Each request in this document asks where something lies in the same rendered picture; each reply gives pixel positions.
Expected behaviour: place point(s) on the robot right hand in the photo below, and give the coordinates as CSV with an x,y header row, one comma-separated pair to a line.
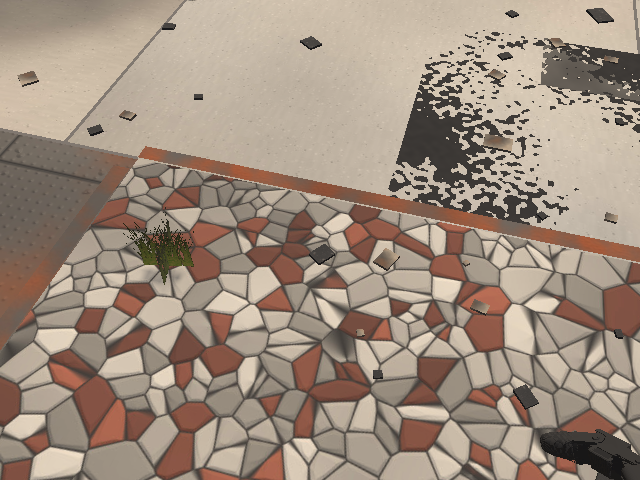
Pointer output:
x,y
606,453

